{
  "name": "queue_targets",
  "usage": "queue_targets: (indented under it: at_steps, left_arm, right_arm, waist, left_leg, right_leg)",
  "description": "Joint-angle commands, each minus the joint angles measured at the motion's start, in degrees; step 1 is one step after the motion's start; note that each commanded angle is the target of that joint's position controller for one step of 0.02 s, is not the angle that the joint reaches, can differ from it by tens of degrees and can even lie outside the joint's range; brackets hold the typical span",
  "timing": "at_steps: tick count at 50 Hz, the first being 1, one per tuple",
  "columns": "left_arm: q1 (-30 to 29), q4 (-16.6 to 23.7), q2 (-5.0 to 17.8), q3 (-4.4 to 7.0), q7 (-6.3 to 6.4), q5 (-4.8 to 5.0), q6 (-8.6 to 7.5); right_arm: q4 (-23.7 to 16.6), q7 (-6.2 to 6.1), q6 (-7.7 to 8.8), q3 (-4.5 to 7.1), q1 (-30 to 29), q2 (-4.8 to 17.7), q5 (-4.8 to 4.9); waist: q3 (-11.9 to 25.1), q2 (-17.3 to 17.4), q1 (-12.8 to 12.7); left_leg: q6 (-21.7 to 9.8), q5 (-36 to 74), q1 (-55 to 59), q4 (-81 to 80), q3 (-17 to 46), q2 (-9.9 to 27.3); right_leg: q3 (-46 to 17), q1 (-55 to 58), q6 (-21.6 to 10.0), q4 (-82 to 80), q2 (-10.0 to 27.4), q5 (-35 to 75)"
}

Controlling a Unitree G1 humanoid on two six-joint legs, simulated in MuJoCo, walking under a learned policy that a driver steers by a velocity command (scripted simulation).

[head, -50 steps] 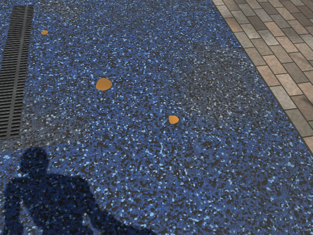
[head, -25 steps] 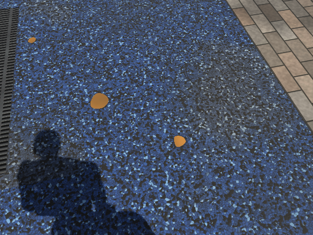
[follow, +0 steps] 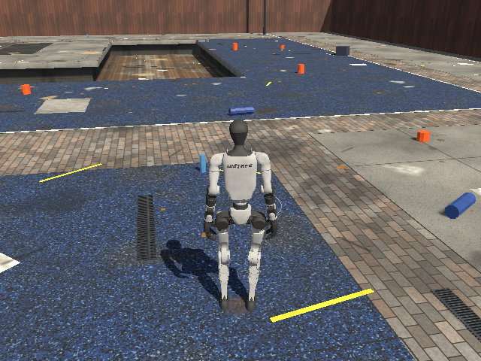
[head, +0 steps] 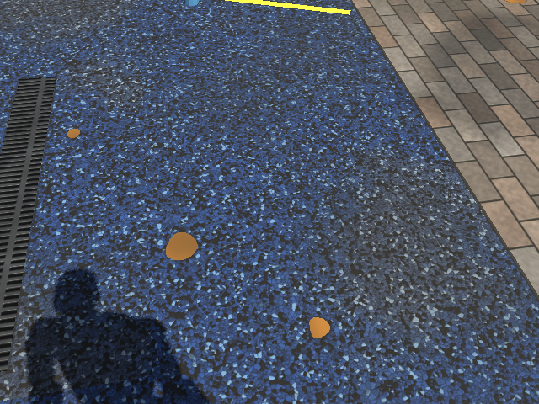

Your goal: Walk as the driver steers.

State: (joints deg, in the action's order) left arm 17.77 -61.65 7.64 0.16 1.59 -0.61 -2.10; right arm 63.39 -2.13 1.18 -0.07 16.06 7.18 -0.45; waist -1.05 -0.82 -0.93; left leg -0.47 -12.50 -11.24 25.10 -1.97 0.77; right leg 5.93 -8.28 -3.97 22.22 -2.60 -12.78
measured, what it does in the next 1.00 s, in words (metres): stands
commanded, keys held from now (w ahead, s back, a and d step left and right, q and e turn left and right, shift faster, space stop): no key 0.78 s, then w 0.10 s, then no key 0.12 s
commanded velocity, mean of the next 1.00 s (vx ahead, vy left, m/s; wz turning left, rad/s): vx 0.03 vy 0.00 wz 0.00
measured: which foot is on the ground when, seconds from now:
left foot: down 0.00-1.00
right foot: down 0.00-1.00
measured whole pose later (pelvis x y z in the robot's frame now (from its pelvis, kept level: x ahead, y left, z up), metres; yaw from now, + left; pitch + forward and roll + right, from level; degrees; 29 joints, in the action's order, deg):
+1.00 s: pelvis +0.04 +0.02 -0.01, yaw +0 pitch -1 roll +0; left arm 23.4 -66.5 6.5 0.2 2.4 -1.0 -1.4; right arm 65.6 -1.9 1.4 -0.2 21.5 6.6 -1.0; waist -0.6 0.0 -0.4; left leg -2.7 -17.7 -10.0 29.2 -1.9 -1.5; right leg 3.6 -7.6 -2.0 27.4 -1.2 -18.6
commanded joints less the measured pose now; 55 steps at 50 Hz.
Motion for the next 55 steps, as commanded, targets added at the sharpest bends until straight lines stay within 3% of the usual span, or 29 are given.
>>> queue_targets:
  at_steps: [1, 10, 39, 42, 44, 46, 48, 51, 53, 55]
  left_arm:
    - [5.44, -0.48, 3.85, 0.70, 0.24, 0.06, 0.15]
    - [4.85, -2.52, 2.97, 0.38, 0.86, 0.22, 0.62]
    - [7.21, -5.37, 1.67, -0.50, 1.18, 0.12, 0.91]
    - [8.45, -5.40, 2.88, 0.20, 1.01, -0.10, 1.19]
    - [8.90, -4.47, 3.65, 0.82, 0.62, -0.25, 1.57]
    - [9.23, -4.13, 2.15, 0.56, 0.75, -0.07, 1.23]
    - [9.32, -4.11, 2.71, 0.55, 0.94, -0.48, 0.55]
    - [8.21, -3.82, 1.70, 0.13, 0.99, -0.18, -0.44]
    - [9.35, -4.15, 2.30, 0.14, 1.34, 0.45, -0.37]
    - [9.46, -4.29, 2.45, 0.17, 1.43, 0.63, -0.05]
  right_arm:
    - [-0.01, -0.37, 0.58, 0.48, 3.71, 4.31, 0.26]
    - [1.33, -0.50, 0.45, 0.33, 5.38, 3.92, 0.02]
    - [3.21, -0.48, -0.08, -0.21, 7.56, 2.76, 0.05]
    - [3.05, -0.34, -0.47, 0.44, 8.11, 4.01, -0.07]
    - [1.84, 0.12, -0.83, 1.02, 7.73, 4.50, -0.39]
    - [0.72, 0.23, -0.31, 0.30, 6.16, 1.51, -0.40]
    - [0.57, 0.26, 0.60, -0.30, 7.61, -0.01, -0.76]
    - [1.67, -0.17, 1.59, 0.08, 10.11, 2.76, -0.14]
    - [1.51, -0.61, 1.68, 0.12, 10.27, 3.38, 0.10]
    - [1.38, -0.87, 1.49, 0.01, 10.08, 3.19, 0.17]
  waist:
    - [-2.61, 3.80, -0.08]
    - [-2.80, 1.09, 0.52]
    - [-4.72, 0.81, 0.89]
    - [-4.56, 0.80, 0.67]
    - [-8.93, -0.11, 0.34]
    - [-12.43, -1.46, -0.14]
    - [-9.76, -3.14, 0.71]
    - [-6.25, 2.29, 1.22]
    - [-2.68, 2.14, 0.95]
    - [-1.38, 1.91, 0.83]
  left_leg:
    - [-2.13, 9.45, -0.31, -6.19, 6.50, 5.64]
    - [-2.63, 11.66, 1.55, -6.51, 6.24, 5.65]
    - [-2.82, 7.84, 1.48, -7.52, 5.93, 4.86]
    - [-4.06, -9.45, -0.25, -6.18, 5.03, 2.22]
    - [-5.71, -24.07, -6.22, -4.12, 5.63, 1.39]
    - [-5.34, -15.50, -9.32, -1.25, 4.54, 0.62]
    - [-4.45, -3.70, -6.15, 0.53, 3.60, 0.56]
    - [-4.29, 15.58, 1.62, -2.15, 6.61, 3.96]
    - [-4.48, 25.26, 5.53, -1.75, 6.96, 5.25]
    - [-4.31, 27.40, 6.77, -1.92, 6.63, 5.47]
  right_leg:
    - [-7.94, 0.57, -0.14, -4.25, 7.92, 6.98]
    - [-7.66, 1.28, 0.61, -4.33, 8.22, 7.76]
    - [-8.07, -0.46, 1.00, -4.63, 8.74, 5.65]
    - [-7.17, -1.51, -0.25, -3.51, 6.27, -10.97]
    - [-9.53, -5.73, -2.37, -3.34, 6.51, -25.80]
    - [-12.58, -6.26, -3.25, -5.06, 8.58, -20.45]
    - [-15.47, -5.68, -3.77, -6.13, 11.56, -8.96]
    - [-8.05, -2.68, -0.46, 0.41, 7.54, 12.15]
    - [-7.34, 0.06, 0.67, 0.74, 7.46, 15.39]
    - [-7.30, 1.94, 0.95, 0.48, 7.71, 16.27]
Keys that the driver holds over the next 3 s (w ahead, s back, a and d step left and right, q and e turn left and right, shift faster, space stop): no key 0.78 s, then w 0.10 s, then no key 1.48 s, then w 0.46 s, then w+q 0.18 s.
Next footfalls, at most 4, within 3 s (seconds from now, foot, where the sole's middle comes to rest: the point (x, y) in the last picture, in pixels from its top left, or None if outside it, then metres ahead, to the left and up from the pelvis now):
2.72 right None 0.13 -0.10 -0.78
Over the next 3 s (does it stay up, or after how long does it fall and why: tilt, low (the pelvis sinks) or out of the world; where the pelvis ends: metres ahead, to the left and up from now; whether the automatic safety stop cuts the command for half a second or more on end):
stays up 0.20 -0.03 0.00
